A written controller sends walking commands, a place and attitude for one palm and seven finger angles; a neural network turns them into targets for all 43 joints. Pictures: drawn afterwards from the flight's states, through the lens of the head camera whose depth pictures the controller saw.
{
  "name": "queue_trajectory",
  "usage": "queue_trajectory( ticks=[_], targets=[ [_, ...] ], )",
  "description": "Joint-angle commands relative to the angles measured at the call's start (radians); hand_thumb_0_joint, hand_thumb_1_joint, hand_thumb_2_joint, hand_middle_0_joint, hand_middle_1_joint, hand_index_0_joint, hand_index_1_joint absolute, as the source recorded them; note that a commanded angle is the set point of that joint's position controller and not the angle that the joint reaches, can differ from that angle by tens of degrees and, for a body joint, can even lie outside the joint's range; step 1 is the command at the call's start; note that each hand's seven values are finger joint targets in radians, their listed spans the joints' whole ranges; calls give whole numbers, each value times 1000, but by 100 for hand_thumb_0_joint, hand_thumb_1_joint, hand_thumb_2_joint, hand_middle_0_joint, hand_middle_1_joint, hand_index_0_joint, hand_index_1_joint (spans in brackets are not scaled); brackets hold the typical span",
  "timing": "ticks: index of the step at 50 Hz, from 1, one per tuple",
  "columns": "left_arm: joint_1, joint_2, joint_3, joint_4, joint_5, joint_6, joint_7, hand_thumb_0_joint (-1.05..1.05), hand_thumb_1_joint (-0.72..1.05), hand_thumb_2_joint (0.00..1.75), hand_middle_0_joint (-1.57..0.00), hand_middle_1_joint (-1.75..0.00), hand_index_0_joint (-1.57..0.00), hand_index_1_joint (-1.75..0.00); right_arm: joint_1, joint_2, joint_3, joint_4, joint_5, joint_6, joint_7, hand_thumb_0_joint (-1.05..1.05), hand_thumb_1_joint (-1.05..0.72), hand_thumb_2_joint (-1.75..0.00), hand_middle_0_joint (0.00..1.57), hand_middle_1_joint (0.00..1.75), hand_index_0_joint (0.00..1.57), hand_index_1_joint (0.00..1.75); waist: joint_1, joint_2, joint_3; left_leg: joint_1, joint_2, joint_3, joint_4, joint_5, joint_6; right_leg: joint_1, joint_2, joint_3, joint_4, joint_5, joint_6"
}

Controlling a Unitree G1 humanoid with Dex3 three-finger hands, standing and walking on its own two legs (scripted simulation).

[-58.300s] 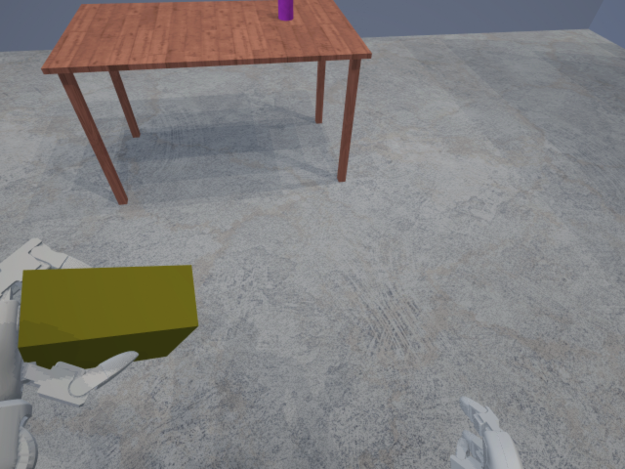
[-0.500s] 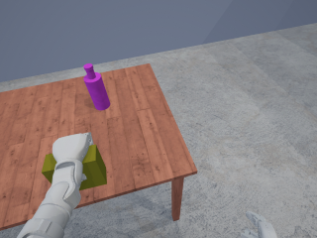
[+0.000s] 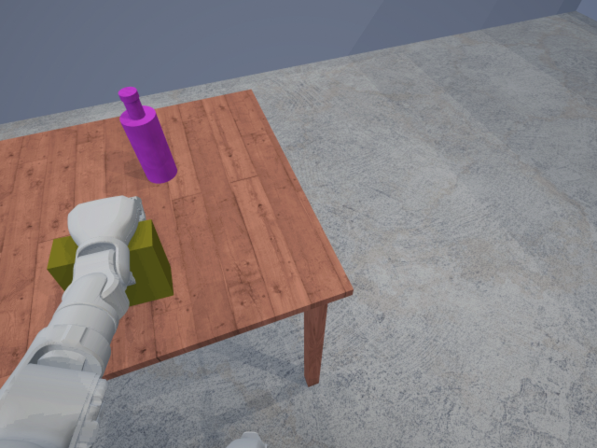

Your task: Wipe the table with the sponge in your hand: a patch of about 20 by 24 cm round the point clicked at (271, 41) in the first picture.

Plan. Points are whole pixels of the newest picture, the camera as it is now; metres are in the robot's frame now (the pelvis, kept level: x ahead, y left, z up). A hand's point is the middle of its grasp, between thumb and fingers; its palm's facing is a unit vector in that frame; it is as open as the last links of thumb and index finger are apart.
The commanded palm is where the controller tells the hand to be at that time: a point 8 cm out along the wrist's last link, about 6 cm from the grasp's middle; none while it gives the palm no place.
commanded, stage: wipe forward along the middle lane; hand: left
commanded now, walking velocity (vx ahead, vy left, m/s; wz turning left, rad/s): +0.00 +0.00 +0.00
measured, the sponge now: (122, 277) +0.38 +0.30 -0.04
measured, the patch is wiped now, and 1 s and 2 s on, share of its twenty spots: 1.00 1.00 1.00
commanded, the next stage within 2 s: slide back across to the first lane in 0.86 s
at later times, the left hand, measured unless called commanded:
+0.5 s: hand (112, 216) +0.45 +0.32 +0.03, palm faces -0.15 +0.01 -0.99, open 10.1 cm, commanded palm +0.45 +0.30 +0.05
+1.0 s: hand (112, 199) +0.49 +0.33 +0.02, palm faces -0.14 +0.02 -0.99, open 10.1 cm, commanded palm +0.49 +0.31 +0.05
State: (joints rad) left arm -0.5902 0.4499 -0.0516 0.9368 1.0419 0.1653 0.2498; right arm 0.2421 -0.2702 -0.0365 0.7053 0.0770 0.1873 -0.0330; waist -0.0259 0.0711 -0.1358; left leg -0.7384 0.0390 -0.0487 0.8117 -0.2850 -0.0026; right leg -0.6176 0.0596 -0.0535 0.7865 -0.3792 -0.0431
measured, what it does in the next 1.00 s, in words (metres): stands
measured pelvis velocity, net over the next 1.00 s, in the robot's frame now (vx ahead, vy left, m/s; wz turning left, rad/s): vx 0.01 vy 0.04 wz -0.03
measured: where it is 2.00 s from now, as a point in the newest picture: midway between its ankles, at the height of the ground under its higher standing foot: outside the picture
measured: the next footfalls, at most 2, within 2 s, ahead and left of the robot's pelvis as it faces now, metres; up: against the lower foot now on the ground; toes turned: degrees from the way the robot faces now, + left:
none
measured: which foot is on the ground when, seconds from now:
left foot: down 0.00-1.00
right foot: down 0.00-1.00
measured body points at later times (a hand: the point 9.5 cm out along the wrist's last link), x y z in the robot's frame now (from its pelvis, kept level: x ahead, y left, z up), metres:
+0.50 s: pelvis +0.01 +0.02 -0.01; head +0.08 +0.02 +0.44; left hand +0.46 +0.32 +0.08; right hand +0.05 -0.26 -0.13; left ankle +0.07 +0.13 -0.70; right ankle +0.00 -0.10 -0.70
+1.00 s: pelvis +0.01 +0.04 -0.01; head +0.11 +0.06 +0.42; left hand +0.49 +0.33 +0.08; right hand +0.04 -0.23 -0.14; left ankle +0.07 +0.13 -0.70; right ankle +0.00 -0.10 -0.70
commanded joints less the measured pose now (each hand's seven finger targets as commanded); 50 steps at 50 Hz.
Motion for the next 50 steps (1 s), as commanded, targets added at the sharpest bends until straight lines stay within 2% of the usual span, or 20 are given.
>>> queue_trajectory(
  ticks=[1,4,5,8,10,11,15,16,19,21,22,24,27,30,34,39,41,44,46,50],
  targets=[
    [-284,251,44,8,48,15,35,0,10,130,-120,-160,-120,-160,-11,-146,-46,-102,0,-37,-1,0,-90,-90,20,30,20,30,-32,-97,-146,138,-51,39,-73,-74,57,-14,-1,48,-199,15,-2],
    [-331,282,49,29,49,15,36,0,10,130,-120,-160,-120,-160,10,-149,-43,-97,-1,-41,0,0,-90,-90,20,30,20,30,-41,-99,-171,120,-50,43,-61,-74,59,-11,2,54,-196,20,-1],
    [-353,266,40,21,44,11,33,0,10,130,-120,-160,-120,-160,11,-144,-44,-101,0,-43,0,0,-90,-90,20,30,20,30,-45,-81,-185,128,-50,41,-65,-64,59,-9,2,47,-190,31,-1],
    [-365,315,60,68,52,11,29,0,10,130,-120,-160,-120,-160,35,-153,-41,-90,-2,-45,4,0,-90,-90,20,30,20,30,-48,-94,-187,104,-47,43,-50,-61,62,-13,5,56,-190,44,1],
    [-387,318,57,62,54,7,22,0,10,130,-120,-160,-120,-160,46,-151,-42,-94,-2,-45,6,0,-90,-90,20,30,20,30,-50,-68,-223,116,-47,39,-51,-31,60,-1,8,49,-175,78,-2],
    [-388,346,74,72,62,4,22,0,10,130,-120,-160,-120,-160,55,-156,-43,-87,-4,-44,7,0,-90,-90,20,30,20,30,-47,-56,-231,117,-45,40,-43,-28,61,-10,9,52,-171,79,-2],
    [-391,301,43,78,59,-1,6,0,10,130,-120,-160,-120,-160,67,-150,-44,-93,-6,-44,13,0,-90,-90,20,30,20,30,-59,-53,-243,130,-43,39,-37,11,61,-13,11,44,-165,133,-3],
    [-388,339,65,93,67,0,7,0,10,130,-120,-160,-120,-160,77,-157,-44,-85,-5,-42,13,0,-90,-90,20,30,20,30,-58,-56,-233,125,-41,38,-34,4,62,-27,13,46,-167,119,-2],
    [-415,351,68,106,68,-1,5,0,10,130,-120,-160,-120,-160,87,-161,-43,-82,-8,-43,13,0,-90,-90,20,30,20,30,-70,-77,-227,116,-38,39,-30,2,63,-40,16,43,-168,119,0],
    [-438,355,71,106,74,-9,3,0,10,130,-120,-160,-120,-160,101,-161,-45,-79,-10,-41,13,0,-90,-90,20,30,20,30,-69,-51,-244,133,-36,31,-28,29,60,-59,19,33,-149,135,-4],
    [-429,328,51,118,73,-7,3,0,10,130,-120,-160,-120,-160,102,-160,-45,-81,-11,-42,15,0,-90,-90,20,30,20,30,-75,-59,-235,135,-35,30,-28,27,61,-69,21,29,-151,131,-4],
    [-447,338,54,123,76,-5,3,0,10,130,-120,-160,-120,-160,110,-161,-44,-78,-13,-42,18,0,-90,-90,20,30,20,30,-77,-57,-246,134,-34,32,-24,39,60,-67,22,30,-149,145,-5],
    [-454,305,36,126,78,-6,0,0,10,130,-120,-160,-120,-160,120,-160,-49,-73,-17,-41,21,0,-90,-90,20,30,20,30,-81,-43,-266,169,-28,24,-17,79,58,-94,25,20,-136,170,-7],
    [-463,324,60,121,74,-8,-2,0,10,130,-120,-160,-120,-160,126,-159,-49,-74,-20,-34,24,0,-90,-90,20,30,20,30,-76,-38,-302,183,-27,21,-11,128,57,-76,26,17,-123,217,-11],
    [-493,302,33,146,79,5,1,0,10,130,-120,-160,-120,-160,133,-162,-48,-71,-22,-29,30,0,-90,-90,20,30,20,30,-91,-44,-259,178,-23,11,-18,98,55,-127,30,4,-129,165,-11],
    [-527,306,37,176,92,15,7,0,10,130,-120,-160,-120,-160,146,-164,-48,-64,-28,-28,30,0,-90,-90,20,30,20,30,-95,-27,-260,192,-19,-2,-14,101,51,-174,32,-5,-113,142,-17],
    [-583,279,13,168,89,15,4,0,10,130,-120,-160,-120,-160,153,-163,-49,-60,-31,-29,31,0,-90,-90,20,30,20,30,-108,-12,-268,220,-15,-15,-19,100,47,-208,33,-12,-105,130,-17],
    [-606,285,10,190,98,25,5,0,10,130,-120,-160,-120,-160,159,-166,-48,-58,-34,-30,30,0,-90,-90,20,30,20,30,-115,-22,-280,206,-15,-20,-12,74,48,-223,35,-12,-100,109,-17],
    [-651,300,16,192,102,25,4,0,10,130,-120,-160,-120,-160,165,-168,-49,-51,-36,-33,28,0,-90,-90,20,30,20,30,-122,2,-295,221,-12,-27,-5,77,46,-245,33,-12,-89,107,-17],
    [-668,345,43,197,100,31,-6,0,10,130,-120,-160,-120,-160,170,-170,-44,-59,-37,-34,27,0,-90,-90,20,30,20,30,-114,-3,-328,204,-15,-25,-6,62,47,-214,33,-11,-88,98,-17]
  ],
)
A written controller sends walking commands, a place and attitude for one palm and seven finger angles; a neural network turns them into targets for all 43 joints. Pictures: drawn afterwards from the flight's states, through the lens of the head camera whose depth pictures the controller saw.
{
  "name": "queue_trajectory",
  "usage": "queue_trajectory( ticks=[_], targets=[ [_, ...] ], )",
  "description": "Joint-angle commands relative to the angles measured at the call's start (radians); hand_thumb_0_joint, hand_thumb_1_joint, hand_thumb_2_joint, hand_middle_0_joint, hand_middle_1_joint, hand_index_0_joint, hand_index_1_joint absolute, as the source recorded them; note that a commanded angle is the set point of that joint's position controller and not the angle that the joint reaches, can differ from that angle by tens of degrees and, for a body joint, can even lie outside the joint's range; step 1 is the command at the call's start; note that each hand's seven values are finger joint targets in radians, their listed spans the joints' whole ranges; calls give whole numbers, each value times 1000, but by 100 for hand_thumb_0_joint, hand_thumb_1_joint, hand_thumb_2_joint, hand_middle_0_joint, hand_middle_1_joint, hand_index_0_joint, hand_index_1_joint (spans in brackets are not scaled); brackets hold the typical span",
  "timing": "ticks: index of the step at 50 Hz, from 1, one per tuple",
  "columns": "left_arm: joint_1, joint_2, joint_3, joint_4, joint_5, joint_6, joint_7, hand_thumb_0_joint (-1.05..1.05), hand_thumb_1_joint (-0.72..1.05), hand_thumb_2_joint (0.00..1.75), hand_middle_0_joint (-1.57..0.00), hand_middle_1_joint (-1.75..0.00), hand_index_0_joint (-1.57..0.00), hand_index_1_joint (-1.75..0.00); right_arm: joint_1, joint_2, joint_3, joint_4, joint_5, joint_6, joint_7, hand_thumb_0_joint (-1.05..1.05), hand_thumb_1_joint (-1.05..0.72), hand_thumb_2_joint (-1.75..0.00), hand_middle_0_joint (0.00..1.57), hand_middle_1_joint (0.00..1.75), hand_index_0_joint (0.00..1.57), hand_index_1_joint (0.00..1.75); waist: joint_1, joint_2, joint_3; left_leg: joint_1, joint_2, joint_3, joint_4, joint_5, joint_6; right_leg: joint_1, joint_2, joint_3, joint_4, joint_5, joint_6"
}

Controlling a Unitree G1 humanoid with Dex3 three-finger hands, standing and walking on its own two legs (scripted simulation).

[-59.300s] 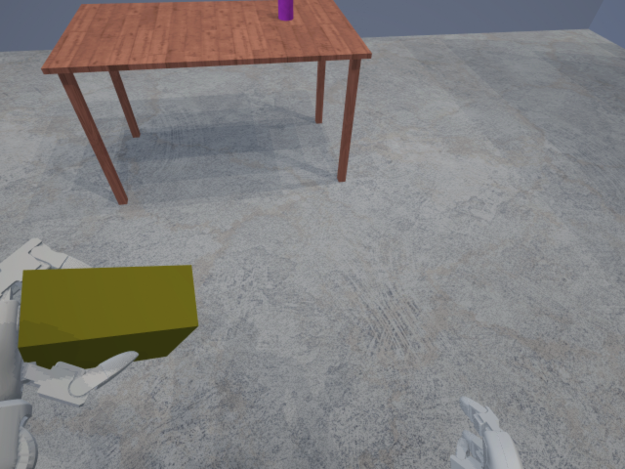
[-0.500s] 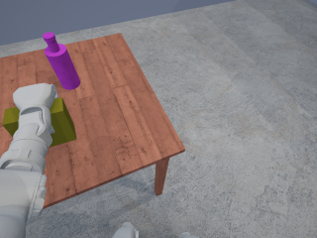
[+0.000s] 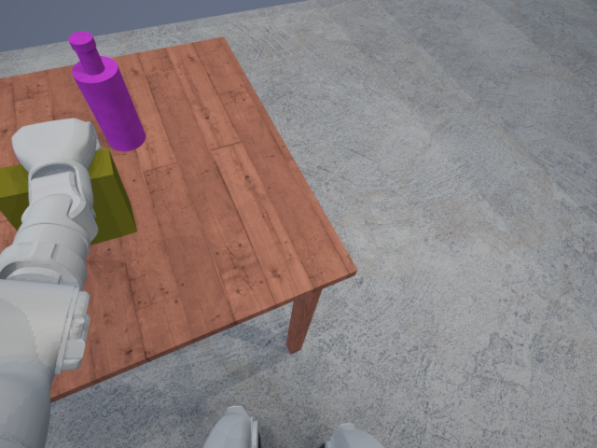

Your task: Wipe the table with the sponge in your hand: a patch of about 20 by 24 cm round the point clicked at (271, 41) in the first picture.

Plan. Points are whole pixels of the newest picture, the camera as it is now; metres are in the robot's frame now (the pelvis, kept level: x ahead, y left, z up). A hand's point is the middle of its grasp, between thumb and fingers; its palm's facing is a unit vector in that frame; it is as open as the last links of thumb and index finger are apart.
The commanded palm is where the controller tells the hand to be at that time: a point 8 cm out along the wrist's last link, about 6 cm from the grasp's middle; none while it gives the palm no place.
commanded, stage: slide back across to the first lane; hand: left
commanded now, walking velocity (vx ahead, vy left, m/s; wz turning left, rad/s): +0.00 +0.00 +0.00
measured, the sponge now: (79, 213) +0.45 +0.32 -0.02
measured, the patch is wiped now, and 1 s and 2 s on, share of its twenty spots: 1.00 1.00 1.00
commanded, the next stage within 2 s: wipe back along the first lane in 0.60 s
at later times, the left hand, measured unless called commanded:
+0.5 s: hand (25, 180) +0.46 +0.36 +0.05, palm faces -0.19 -0.01 -0.98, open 10.1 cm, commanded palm +0.45 +0.35 +0.09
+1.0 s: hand (4, 199) +0.43 +0.39 +0.04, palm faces -0.12 -0.02 -0.99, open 10.1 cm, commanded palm +0.41 +0.36 +0.08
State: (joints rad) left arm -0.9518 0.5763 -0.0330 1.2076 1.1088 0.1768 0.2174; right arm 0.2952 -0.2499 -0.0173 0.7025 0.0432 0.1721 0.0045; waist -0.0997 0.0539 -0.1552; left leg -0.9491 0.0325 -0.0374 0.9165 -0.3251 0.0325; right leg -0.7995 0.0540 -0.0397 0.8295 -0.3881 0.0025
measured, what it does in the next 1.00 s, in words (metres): stands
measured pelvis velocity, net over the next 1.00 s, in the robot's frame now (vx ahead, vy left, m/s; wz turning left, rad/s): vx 0.04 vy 0.01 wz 0.01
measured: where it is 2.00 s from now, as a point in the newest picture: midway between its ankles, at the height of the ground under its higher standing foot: outside the picture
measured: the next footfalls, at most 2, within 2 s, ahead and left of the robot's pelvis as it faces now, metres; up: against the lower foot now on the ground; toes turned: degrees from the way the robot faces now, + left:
none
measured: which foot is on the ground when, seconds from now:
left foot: down 0.00-1.00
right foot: down 0.00-1.00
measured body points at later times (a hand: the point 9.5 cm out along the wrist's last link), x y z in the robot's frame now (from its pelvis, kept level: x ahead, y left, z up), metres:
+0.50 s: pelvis +0.02 -0.01 +0.01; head +0.11 +0.02 +0.45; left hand +0.46 +0.36 +0.10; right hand +0.03 -0.28 -0.11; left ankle +0.05 +0.09 -0.69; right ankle +0.00 -0.13 -0.69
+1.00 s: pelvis +0.04 +0.01 +0.01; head +0.12 +0.03 +0.46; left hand +0.43 +0.38 +0.10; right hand +0.12 -0.26 -0.10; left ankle +0.05 +0.09 -0.69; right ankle +0.00 -0.13 -0.69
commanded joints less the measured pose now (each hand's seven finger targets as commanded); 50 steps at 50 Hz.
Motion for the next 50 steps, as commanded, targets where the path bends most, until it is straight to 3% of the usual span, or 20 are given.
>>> queue_trajectory(
  ticks=[1,5,6,10,14,16,18,21,29,30,34,36,37,40,41,42,44,46,49,50],
  targets=[
    [-308,262,46,-74,42,21,25,0,10,130,-120,-160,-120,-160,124,-195,-63,-54,-2,-16,-12,0,-90,-90,20,30,20,30,-34,27,-319,416,-10,-35,-104,109,11,-29,39,-22,-128,109,-62],
    [-317,328,73,-101,47,16,7,0,10,130,-120,-160,-120,-160,123,-196,-57,-67,3,-16,-15,0,-90,-90,20,30,20,30,-25,51,-340,420,-13,-28,-114,107,14,13,39,-18,-138,108,-62],
    [-305,370,96,-100,58,15,5,0,10,130,-120,-160,-120,-160,131,-200,-55,-67,4,-13,-16,0,-90,-90,20,30,20,30,-17,49,-339,421,-15,-34,-115,105,14,13,41,-21,-136,100,-63],
    [-281,427,132,-146,59,-2,-5,0,10,130,-120,-160,-120,-160,126,-200,-54,-79,7,-16,-16,0,-90,-90,20,30,20,30,-1,85,-361,442,-19,-23,-123,130,17,65,39,-13,-151,119,-64],
    [-192,464,160,-140,57,-14,-12,0,10,130,-120,-160,-120,-160,127,-204,-53,-81,7,-14,-13,0,-90,-90,20,30,20,30,12,58,-351,427,-23,-8,-125,148,25,117,41,-7,-172,152,-60],
    [-182,493,181,-159,55,-34,-22,0,10,130,-120,-160,-120,-160,132,-207,-55,-77,8,-13,-14,0,-90,-90,20,30,20,30,18,77,-355,443,-22,-12,-123,187,23,129,41,-7,-164,186,-63],
    [-128,490,182,-155,43,-40,-33,0,10,130,-120,-160,-120,-160,127,-208,-54,-80,11,-12,-12,0,-90,-90,20,30,20,30,21,53,-334,423,-28,1,-126,187,27,167,40,0,-182,218,-60],
    [-128,493,179,-175,41,-69,-52,0,10,130,-120,-160,-120,-160,127,-212,-58,-73,15,-12,-17,0,-90,-90,20,30,20,30,13,65,-308,445,-25,-2,-130,205,28,158,40,0,-187,231,-61],
    [-60,501,197,-241,28,-163,-89,0,10,130,-120,-160,-120,-160,123,-215,-70,-64,15,-5,-23,0,-90,-90,20,30,20,30,12,69,-313,491,-25,9,-115,303,34,186,40,9,-192,343,-65],
    [-60,501,210,-273,21,-183,-94,0,10,130,-120,-160,-120,-160,115,-210,-71,-66,16,-7,-24,0,-90,-90,20,30,20,30,23,121,-327,524,-22,3,-114,348,29,179,38,6,-179,359,-72],
    [-6,550,256,-265,29,-200,-76,0,10,130,-120,-160,-120,-160,110,-220,-75,-68,12,6,-21,0,-90,-90,20,30,20,30,31,76,-331,507,-27,7,-99,375,30,192,41,2,-171,394,-71],
    [18,513,251,-311,22,-214,-70,0,10,130,-120,-160,-120,-160,107,-217,-82,-71,8,6,-17,0,-90,-90,20,30,20,30,43,121,-366,565,-24,0,-89,460,26,177,40,-7,-153,429,-76],
    [55,457,216,-314,18,-212,-66,0,10,130,-120,-160,-120,-160,98,-210,-85,-77,7,6,-12,0,-90,-90,20,30,20,30,40,117,-364,582,-20,2,-86,472,25,170,42,-10,-157,426,-74],
    [109,414,218,-316,-4,-207,-60,0,10,130,-120,-160,-120,-160,76,-207,-86,-82,13,10,-4,0,-90,-90,20,30,20,30,43,83,-343,579,-14,-4,-92,486,25,173,39,-12,-159,432,-73],
    [129,432,231,-324,0,-201,-55,0,10,130,-120,-160,-120,-160,78,-214,-89,-83,10,15,-2,0,-90,-90,20,30,20,30,52,74,-347,584,-17,-9,-89,487,24,172,41,-16,-157,422,-72],
    [138,393,199,-329,-9,-190,-51,0,10,130,-120,-160,-120,-160,68,-210,-87,-88,10,17,1,0,-90,-90,20,30,20,30,46,68,-341,579,-17,-5,-95,471,24,176,42,-20,-160,413,-71],
    [162,380,195,-333,-13,-170,-45,0,10,130,-120,-160,-120,-160,55,-209,-86,-93,15,22,7,0,-90,-90,20,30,20,30,50,61,-328,573,-19,-8,-108,450,23,181,40,-24,-165,392,-72],
    [176,345,179,-366,-25,-158,-47,0,10,130,-120,-160,-120,-160,46,-207,-88,-99,16,21,9,0,-90,-90,20,30,20,30,57,77,-336,623,-12,-27,-114,486,20,162,41,-30,-166,366,-73],
    [238,310,159,-375,-34,-124,-46,0,10,130,-120,-160,-120,-160,23,-202,-82,-113,20,28,13,0,-90,-90,20,30,20,30,61,47,-300,606,-13,-28,-133,447,18,179,40,-36,-181,333,-74],
    [230,264,135,-407,-49,-124,-54,0,10,130,-120,-160,-120,-160,3,-194,-81,-122,24,25,13,0,-90,-90,20,30,20,30,61,81,-299,631,-7,-33,-140,471,17,166,35,-32,-180,329,-74]
  ],
)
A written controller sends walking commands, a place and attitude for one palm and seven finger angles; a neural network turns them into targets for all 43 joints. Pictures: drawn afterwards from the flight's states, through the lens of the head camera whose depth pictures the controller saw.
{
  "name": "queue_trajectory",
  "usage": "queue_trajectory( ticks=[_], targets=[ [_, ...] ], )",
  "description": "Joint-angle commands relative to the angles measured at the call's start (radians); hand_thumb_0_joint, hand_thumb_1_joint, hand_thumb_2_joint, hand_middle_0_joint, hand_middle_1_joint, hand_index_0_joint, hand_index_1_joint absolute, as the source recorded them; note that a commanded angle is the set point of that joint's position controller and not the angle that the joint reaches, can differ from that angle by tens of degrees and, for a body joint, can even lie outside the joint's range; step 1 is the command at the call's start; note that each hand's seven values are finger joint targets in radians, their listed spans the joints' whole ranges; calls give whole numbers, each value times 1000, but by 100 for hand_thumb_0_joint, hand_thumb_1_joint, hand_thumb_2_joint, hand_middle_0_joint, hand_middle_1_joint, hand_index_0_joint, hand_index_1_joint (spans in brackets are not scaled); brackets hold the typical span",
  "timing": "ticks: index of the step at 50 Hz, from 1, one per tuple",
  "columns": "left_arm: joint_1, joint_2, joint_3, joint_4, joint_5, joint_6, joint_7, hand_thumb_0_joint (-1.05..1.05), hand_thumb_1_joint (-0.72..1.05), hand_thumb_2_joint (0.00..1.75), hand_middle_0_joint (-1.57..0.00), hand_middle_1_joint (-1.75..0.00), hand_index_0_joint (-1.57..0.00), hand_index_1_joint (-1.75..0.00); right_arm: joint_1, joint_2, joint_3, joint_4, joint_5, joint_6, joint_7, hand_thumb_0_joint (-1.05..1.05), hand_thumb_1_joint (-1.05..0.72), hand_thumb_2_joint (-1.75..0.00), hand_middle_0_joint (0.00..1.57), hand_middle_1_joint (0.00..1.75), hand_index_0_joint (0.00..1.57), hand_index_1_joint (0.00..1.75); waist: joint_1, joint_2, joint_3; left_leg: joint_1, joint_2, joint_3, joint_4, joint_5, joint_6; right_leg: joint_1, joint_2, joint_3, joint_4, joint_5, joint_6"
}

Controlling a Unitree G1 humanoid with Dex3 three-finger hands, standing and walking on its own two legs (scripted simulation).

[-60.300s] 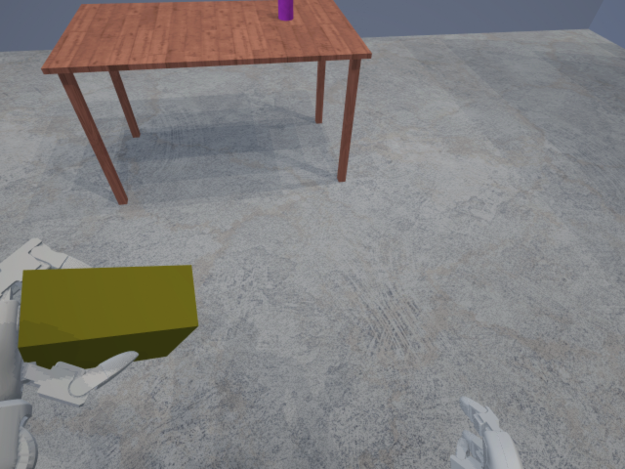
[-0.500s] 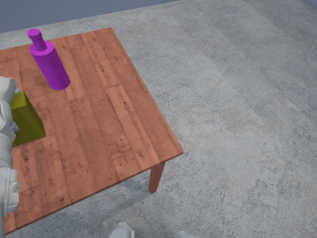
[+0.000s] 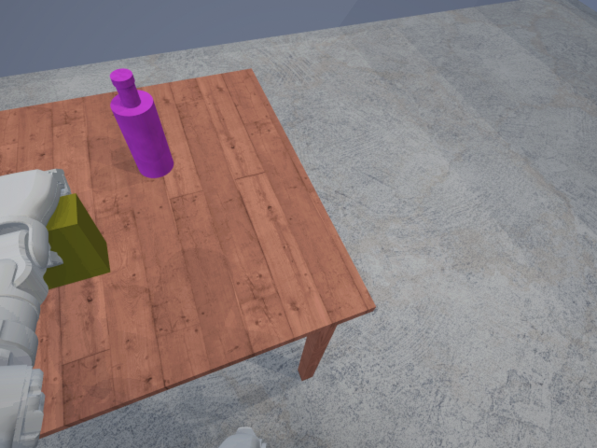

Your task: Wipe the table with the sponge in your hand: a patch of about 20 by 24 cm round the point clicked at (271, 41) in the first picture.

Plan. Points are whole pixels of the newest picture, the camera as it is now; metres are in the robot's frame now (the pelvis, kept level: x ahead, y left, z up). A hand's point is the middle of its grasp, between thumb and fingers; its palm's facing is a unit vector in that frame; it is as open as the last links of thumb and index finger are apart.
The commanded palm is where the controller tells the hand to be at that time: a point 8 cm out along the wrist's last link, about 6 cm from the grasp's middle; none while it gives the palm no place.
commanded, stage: wipe back along the first lane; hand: left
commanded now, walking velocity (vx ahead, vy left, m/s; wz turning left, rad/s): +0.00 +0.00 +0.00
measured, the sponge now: (49, 256) +0.38 +0.39 -0.04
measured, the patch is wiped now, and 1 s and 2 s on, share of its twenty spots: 1.00 1.00 1.00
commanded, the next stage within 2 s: lift the sponge slowly off the table in 1.34 s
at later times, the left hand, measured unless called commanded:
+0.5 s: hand (39, 256) +0.35 +0.36 +0.03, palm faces -0.09 -0.01 -1.00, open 10.2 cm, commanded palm +0.31 +0.33 +0.05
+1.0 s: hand (43, 289) +0.30 +0.33 +0.03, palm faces -0.07 -0.02 -1.00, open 10.2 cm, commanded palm +0.26 +0.31 +0.06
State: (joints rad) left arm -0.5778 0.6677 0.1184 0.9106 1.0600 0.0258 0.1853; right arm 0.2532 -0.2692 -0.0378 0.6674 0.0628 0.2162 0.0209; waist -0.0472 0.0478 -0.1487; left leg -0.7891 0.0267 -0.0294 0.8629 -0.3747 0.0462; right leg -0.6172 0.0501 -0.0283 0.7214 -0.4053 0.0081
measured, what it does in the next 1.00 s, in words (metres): stands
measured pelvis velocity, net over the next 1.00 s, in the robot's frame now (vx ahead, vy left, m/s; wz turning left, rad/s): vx -0.01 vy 0.00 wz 0.03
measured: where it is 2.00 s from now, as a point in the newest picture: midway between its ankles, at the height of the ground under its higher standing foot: outside the picture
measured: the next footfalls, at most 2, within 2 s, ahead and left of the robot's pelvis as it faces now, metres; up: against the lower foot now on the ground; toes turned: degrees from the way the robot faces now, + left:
none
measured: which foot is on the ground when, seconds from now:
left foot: down 0.00-1.00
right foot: down 0.00-1.00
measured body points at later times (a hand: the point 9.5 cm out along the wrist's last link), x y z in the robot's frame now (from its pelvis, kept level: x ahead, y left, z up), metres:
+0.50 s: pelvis -0.02 +0.01 +0.00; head +0.03 +0.02 +0.45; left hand +0.35 +0.35 +0.08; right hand +0.10 -0.25 -0.11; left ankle +0.01 +0.08 -0.70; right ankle -0.04 -0.14 -0.70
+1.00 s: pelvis -0.01 +0.00 +0.01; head +0.02 +0.00 +0.46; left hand +0.30 +0.33 +0.08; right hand +0.15 -0.25 -0.10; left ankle +0.01 +0.08 -0.70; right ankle -0.04 -0.14 -0.70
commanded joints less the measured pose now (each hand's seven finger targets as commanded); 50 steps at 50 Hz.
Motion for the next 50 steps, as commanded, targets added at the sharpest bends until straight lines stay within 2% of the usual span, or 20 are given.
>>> queue_trajectory(
  ticks=[1,7,10,11,14,15,16,21,25,26,27,30,31,32,36,37,40,41,48,50],
  targets=[
    [-113,199,5,-113,3,35,-19,0,10,130,-120,-160,-120,-160,54,-182,-63,-85,2,-17,-2,0,-90,-90,20,30,20,30,17,66,-306,477,-3,-52,-87,517,2,-12,42,-48,-73,335,-80],
    [-19,129,-38,-146,-8,61,-19,0,10,130,-120,-160,-120,-160,15,-173,-52,-112,4,-17,-4,0,-90,-90,20,30,20,30,17,21,-243,440,-8,-52,-118,423,4,9,40,-52,-92,280,-80],
    [-62,85,-68,-150,-8,66,-17,0,10,130,-120,-160,-120,-160,-4,-164,-47,-117,8,-20,-6,0,-90,-90,20,30,20,30,10,12,-182,413,-6,-59,-146,330,3,-13,35,-55,-100,223,-83],
    [-37,113,-48,-137,1,69,-12,0,10,130,-120,-160,-120,-160,4,-172,-51,-112,6,-19,-8,0,-90,-90,20,30,20,30,18,14,-182,417,-12,-59,-144,310,3,-16,36,-53,-101,210,-84],
    [1,90,-63,-106,6,80,-8,0,10,130,-120,-160,-120,-160,-1,-166,-46,-120,9,-20,-9,0,-90,-90,20,30,20,30,21,-8,-166,385,-18,-51,-148,266,1,-8,36,-53,-104,189,-85],
    [-20,56,-87,-124,-4,77,-14,0,10,130,-120,-160,-120,-160,-14,-160,-44,-128,11,-22,-10,0,-90,-90,20,30,20,30,20,14,-169,394,-14,-54,-156,267,-1,-10,33,-51,-102,190,-86],
    [-18,88,-66,-122,2,77,-11,0,10,130,-120,-160,-120,-160,-4,-167,-47,-119,9,-21,-11,0,-90,-90,20,30,20,30,25,5,-181,401,-16,-54,-151,260,0,-9,35,-51,-99,186,-86],
    [40,78,-61,-145,-8,82,-9,0,10,130,-120,-160,-120,-160,-17,-163,-46,-135,11,-25,-13,0,-90,-90,20,30,20,30,38,-1,-201,398,-18,-58,-151,264,-3,13,37,-51,-94,187,-87],
    [106,-10,-110,-222,-33,93,-10,0,10,130,-120,-160,-120,-160,-49,-149,-45,-158,16,-31,-7,0,-90,-90,20,30,20,30,44,22,-211,413,-12,-59,-154,291,-5,26,35,-53,-94,199,-88],
    [128,21,-89,-218,-31,99,-5,0,10,130,-120,-160,-120,-160,-44,-156,-47,-151,14,-29,-8,0,-90,-90,20,30,20,30,45,12,-186,410,-16,-60,-154,268,-5,20,36,-52,-101,187,-86],
    [128,-11,-119,-227,-37,109,-5,0,10,130,-120,-160,-120,-160,-51,-153,-44,-153,15,-29,-9,0,-90,-90,20,30,20,30,36,5,-175,401,-15,-55,-159,248,-3,19,36,-54,-104,176,-84],
    [123,-14,-112,-261,-46,122,-7,0,10,130,-120,-160,-120,-160,-68,-150,-42,-157,19,-36,-15,0,-90,-90,20,30,20,30,39,-10,-163,386,-17,-52,-172,229,0,41,33,-51,-110,181,-85],
    [161,20,-85,-253,-41,127,-3,0,10,130,-120,-160,-120,-160,-63,-156,-43,-153,18,-37,-15,0,-90,-90,20,30,20,30,47,-13,-153,389,-21,-51,-170,223,0,45,34,-51,-112,176,-84],
    [157,-8,-116,-259,-41,132,-4,0,10,130,-120,-160,-120,-160,-68,-153,-40,-155,19,-37,-16,0,-90,-90,20,30,20,30,37,-14,-141,386,-20,-47,-170,222,0,41,34,-53,-112,174,-83],
    [218,2,-93,-286,-50,141,-12,0,10,130,-120,-160,-120,-160,-81,-152,-39,-159,21,-46,-16,0,-90,-90,20,30,20,30,51,-24,-136,393,-22,-52,-175,237,-2,62,34,-53,-112,188,-84],
    [233,-38,-126,-306,-55,143,-14,0,10,130,-120,-160,-120,-160,-87,-147,-39,-163,20,-50,-15,0,-90,-90,20,30,20,30,47,-14,-146,396,-22,-41,-172,244,1,66,34,-54,-114,195,-82],
    [263,-41,-116,-344,-66,144,-20,0,10,130,-120,-160,-120,-160,-103,-141,-35,-172,24,-58,-15,0,-90,-90,20,30,20,30,51,-22,-147,396,-22,-43,-178,259,1,92,32,-51,-118,215,-82],
    [278,-14,-96,-341,-62,146,-18,0,10,130,-120,-160,-120,-160,-98,-147,-35,-168,21,-58,-15,0,-90,-90,20,30,20,30,55,-32,-131,395,-25,-45,-178,248,0,89,33,-51,-121,212,-81],
    [358,-67,-124,-416,-70,158,-18,0,10,130,-120,-160,-120,-160,-123,-137,-33,-182,21,-73,-12,0,-90,-90,20,30,20,30,56,-45,-126,406,-27,-37,-180,269,1,109,30,-52,-127,246,-78],
    [364,-39,-93,-434,-76,158,-19,0,10,130,-120,-160,-120,-160,-135,-139,-32,-184,20,-75,-16,0,-90,-90,20,30,20,30,63,-42,-124,399,-26,-33,-183,272,2,131,30,-48,-128,257,-80]
  ],
)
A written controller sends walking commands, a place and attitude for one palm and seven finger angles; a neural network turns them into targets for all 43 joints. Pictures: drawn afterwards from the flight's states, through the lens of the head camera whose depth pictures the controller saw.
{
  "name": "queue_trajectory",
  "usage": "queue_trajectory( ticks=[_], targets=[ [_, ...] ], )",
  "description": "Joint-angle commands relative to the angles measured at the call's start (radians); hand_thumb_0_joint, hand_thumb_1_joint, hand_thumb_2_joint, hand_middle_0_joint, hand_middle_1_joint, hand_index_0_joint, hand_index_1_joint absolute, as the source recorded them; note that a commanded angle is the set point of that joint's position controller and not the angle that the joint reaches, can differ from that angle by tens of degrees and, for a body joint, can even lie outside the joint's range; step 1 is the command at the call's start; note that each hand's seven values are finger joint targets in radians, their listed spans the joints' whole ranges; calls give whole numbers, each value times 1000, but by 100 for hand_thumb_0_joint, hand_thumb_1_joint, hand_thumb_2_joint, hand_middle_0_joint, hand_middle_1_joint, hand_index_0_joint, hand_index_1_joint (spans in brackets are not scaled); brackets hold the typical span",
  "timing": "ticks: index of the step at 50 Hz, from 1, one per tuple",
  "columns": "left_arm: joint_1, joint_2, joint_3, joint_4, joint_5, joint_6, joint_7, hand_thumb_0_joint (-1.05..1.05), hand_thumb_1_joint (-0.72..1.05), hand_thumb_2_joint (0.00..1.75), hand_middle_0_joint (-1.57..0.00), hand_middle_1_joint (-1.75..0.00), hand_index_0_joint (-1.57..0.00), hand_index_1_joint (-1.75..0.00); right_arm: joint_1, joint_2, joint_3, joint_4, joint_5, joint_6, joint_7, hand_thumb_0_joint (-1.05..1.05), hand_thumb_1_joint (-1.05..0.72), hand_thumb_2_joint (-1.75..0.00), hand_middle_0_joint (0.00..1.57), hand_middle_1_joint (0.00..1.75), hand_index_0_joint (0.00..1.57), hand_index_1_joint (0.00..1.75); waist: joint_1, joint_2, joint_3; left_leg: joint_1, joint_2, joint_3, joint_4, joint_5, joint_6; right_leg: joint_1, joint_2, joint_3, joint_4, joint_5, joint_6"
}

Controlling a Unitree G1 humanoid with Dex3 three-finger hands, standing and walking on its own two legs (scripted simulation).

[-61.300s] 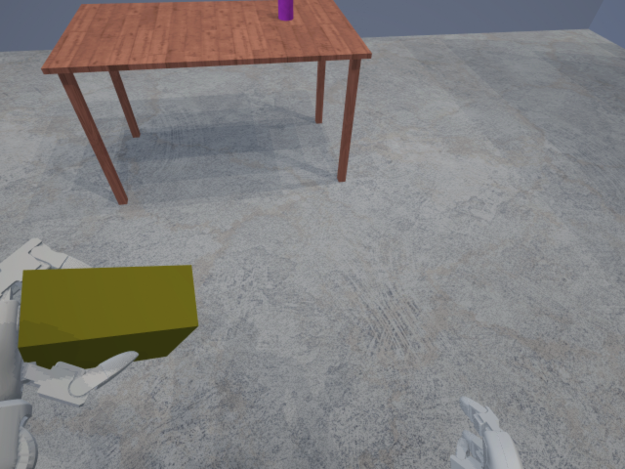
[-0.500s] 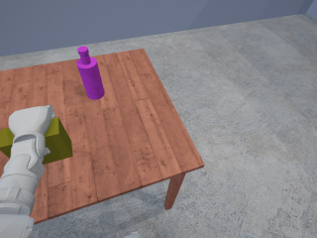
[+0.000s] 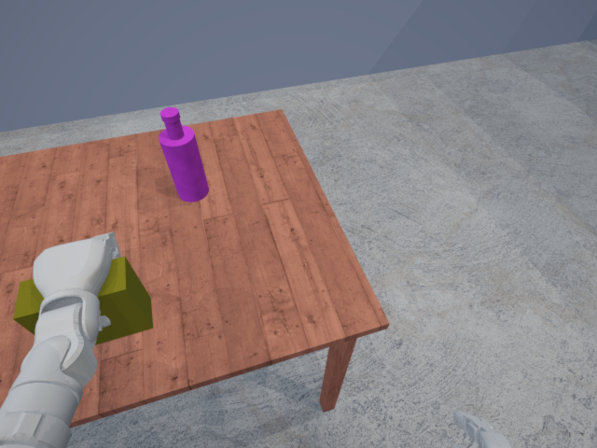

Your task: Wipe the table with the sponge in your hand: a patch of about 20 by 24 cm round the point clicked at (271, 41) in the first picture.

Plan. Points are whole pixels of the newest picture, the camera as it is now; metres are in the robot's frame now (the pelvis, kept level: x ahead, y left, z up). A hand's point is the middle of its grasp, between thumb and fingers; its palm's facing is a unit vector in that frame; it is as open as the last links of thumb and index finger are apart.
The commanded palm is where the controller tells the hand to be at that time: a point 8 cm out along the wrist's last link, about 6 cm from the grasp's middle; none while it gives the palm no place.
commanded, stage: wipe back along the first lane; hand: left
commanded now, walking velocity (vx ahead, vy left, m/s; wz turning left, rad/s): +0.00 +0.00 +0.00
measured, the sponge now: (98, 313) +0.31 +0.34 -0.05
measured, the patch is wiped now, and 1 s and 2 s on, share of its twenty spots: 1.00 1.00 1.00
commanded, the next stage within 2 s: lift the sponge slowly off the table in 0.34 s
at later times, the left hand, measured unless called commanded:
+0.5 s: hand (90, 328) +0.26 +0.30 +0.02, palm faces -0.07 -0.03 -1.00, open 10.1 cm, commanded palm +0.23 +0.29 +0.05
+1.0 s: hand (94, 335) +0.25 +0.29 +0.02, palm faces -0.11 -0.05 -0.99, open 10.1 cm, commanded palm +0.23 +0.29 +0.08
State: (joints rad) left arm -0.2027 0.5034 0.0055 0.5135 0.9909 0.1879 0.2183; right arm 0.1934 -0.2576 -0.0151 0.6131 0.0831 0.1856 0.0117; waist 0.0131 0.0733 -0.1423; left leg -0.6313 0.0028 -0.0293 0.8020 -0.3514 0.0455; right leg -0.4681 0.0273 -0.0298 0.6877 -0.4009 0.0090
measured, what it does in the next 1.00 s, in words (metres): stands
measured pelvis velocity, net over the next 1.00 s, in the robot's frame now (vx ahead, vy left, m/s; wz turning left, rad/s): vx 0.00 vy -0.02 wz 0.02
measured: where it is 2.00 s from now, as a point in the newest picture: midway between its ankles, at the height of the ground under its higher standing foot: outside the picture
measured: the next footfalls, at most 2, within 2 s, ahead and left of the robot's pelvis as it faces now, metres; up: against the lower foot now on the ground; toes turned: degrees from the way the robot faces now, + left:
none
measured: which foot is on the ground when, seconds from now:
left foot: down 0.00-1.00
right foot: down 0.00-1.00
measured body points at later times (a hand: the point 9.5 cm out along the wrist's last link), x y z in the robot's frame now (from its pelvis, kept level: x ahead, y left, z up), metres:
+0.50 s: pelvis +0.01 -0.02 +0.01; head +0.03 -0.03 +0.45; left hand +0.26 +0.30 +0.07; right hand +0.19 -0.26 -0.10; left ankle +0.02 +0.08 -0.71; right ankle -0.04 -0.14 -0.71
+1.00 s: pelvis +0.00 -0.02 +0.01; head +0.02 -0.04 +0.46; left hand +0.25 +0.29 +0.08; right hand +0.18 -0.26 -0.10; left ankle +0.02 +0.08 -0.71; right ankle -0.04 -0.14 -0.71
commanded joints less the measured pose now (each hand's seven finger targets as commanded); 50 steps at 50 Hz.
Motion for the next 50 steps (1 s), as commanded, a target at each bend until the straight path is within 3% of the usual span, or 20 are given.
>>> queue_trajectory(
  ticks=[1,7,15,17,20,22,24,25,26,29,31,34,35,37,39,41,44,45,47,50],
  targets=[
    [23,128,23,-48,-9,-5,-51,0,10,130,-120,-160,-120,-160,-70,-150,-55,-131,-1,-48,-8,0,-90,-90,20,30,20,30,6,-70,-139,248,-9,-32,-121,249,4,-9,51,-47,-97,259,-78],
    [157,71,-2,-126,-21,-13,-50,0,10,130,-120,-160,-120,-160,-92,-138,-56,-140,-3,-67,1,0,-90,-90,20,30,20,30,18,-40,-154,277,-8,-19,-106,343,4,26,48,-44,-89,349,-78],
    [347,80,55,-234,-53,-13,-24,0,10,130,-120,-160,-120,-160,-133,-136,-57,-151,-8,-82,7,0,-90,-90,20,30,20,30,35,-111,-119,239,-12,-8,-112,351,2,87,37,-28,-97,462,-68],
    [316,82,47,-247,-52,-4,-18,0,10,130,-120,-160,-120,-160,-135,-138,-56,-146,-10,-81,-1,0,-90,-90,20,30,20,30,21,-122,-91,232,-17,1,-119,299,5,78,35,-28,-106,430,-64],
    [314,98,64,-265,-44,3,-12,0,10,130,-120,-160,-120,-160,-149,-137,-56,-144,-9,-82,-7,0,-90,-90,20,30,20,30,31,-83,-66,237,-19,-3,-133,276,3,66,35,-24,-115,383,-69],
    [287,70,36,-264,-38,4,-8,0,10,130,-120,-160,-120,-160,-144,-134,-59,-138,-11,-85,-12,0,-90,-90,20,30,20,30,20,-84,-72,253,-18,2,-125,268,7,52,35,-29,-114,371,-67],
    [264,77,33,-276,-36,6,-10,0,10,130,-120,-160,-120,-160,-150,-134,-57,-135,-13,-85,-18,0,-90,-90,20,30,20,30,18,-82,-85,261,-22,5,-126,266,8,62,32,-22,-120,377,-66],
    [235,128,74,-297,-31,5,-9,0,10,130,-120,-160,-120,-160,-151,-139,-60,-130,-14,-84,-20,0,-90,-90,20,30,20,30,25,-63,-98,270,-20,-4,-131,267,6,71,33,-15,-119,368,-72],
    [236,101,49,-305,-31,4,-12,0,10,130,-120,-160,-120,-160,-153,-133,-58,-135,-13,-86,-21,0,-90,-90,20,30,20,30,26,-67,-118,281,-27,-4,-130,269,9,80,32,-21,-120,370,-69],
    [185,129,61,-303,-24,-1,-18,0,10,130,-120,-160,-120,-160,-154,-134,-59,-124,-16,-88,-29,0,-90,-90,20,30,20,30,18,-63,-114,287,-25,0,-128,265,11,79,31,-18,-122,367,-69],
    [202,130,68,-339,-26,-10,-20,0,10,130,-120,-160,-120,-160,-164,-129,-59,-131,-16,-92,-30,0,-90,-90,20,30,20,30,32,-42,-140,312,-28,-8,-135,286,12,99,31,-19,-125,375,-71],
    [176,142,70,-336,-29,-16,-21,0,10,130,-120,-160,-120,-160,-166,-129,-57,-125,-18,-95,-34,0,-90,-90,20,30,20,30,20,-40,-103,303,-26,-2,-139,262,14,87,30,-16,-135,363,-69],
    [146,185,109,-343,-26,-19,-21,0,10,130,-120,-160,-120,-160,-167,-135,-56,-120,-19,-94,-37,0,-90,-90,20,30,20,30,27,-32,-102,304,-23,-10,-148,256,11,89,33,-13,-137,341,-74],
    [134,154,79,-366,-22,-28,-17,0,10,130,-120,-160,-120,-160,-172,-127,-59,-125,-19,-99,-38,0,-90,-90,20,30,20,30,23,-24,-94,321,-23,-11,-150,254,15,77,33,-20,-139,320,-73],
    [128,142,71,-381,-22,-36,-16,0,10,130,-120,-160,-120,-160,-174,-125,-61,-122,-20,-106,-38,0,-90,-90,20,30,20,30,25,-16,-112,339,-23,-8,-150,267,16,84,32,-19,-141,333,-73],
    [135,182,109,-388,-21,-39,-13,0,10,130,-120,-160,-120,-160,-177,-127,-59,-119,-21,-106,-40,0,-90,-90,20,30,20,30,38,-12,-130,344,-26,-17,-160,268,14,103,33,-19,-144,327,-75],
    [71,164,85,-417,-19,-47,-7,0,10,130,-120,-160,-120,-160,-181,-126,-62,-113,-22,-112,-43,0,-90,-90,20,30,20,30,20,-6,-126,359,-20,-13,-160,273,15,89,32,-19,-143,329,-73],
    [76,191,116,-432,-22,-50,-5,0,10,130,-120,-160,-120,-160,-186,-124,-61,-116,-21,-115,-44,0,-90,-90,20,30,20,30,35,19,-128,363,-17,-21,-171,270,12,96,34,-18,-145,308,-78],
    [75,163,88,-440,-22,-54,1,0,10,130,-120,-160,-120,-160,-182,-119,-63,-114,-22,-121,-44,0,-90,-90,20,30,20,30,28,20,-135,382,-16,-19,-170,278,14,91,34,-25,-144,309,-76],
    [42,202,127,-456,-25,-54,6,0,10,130,-120,-160,-120,-160,-193,-122,-61,-108,-23,-121,-48,0,-90,-90,20,30,20,30,38,13,-144,387,-14,-26,-183,275,13,104,37,-17,-152,304,-79]
  ],
)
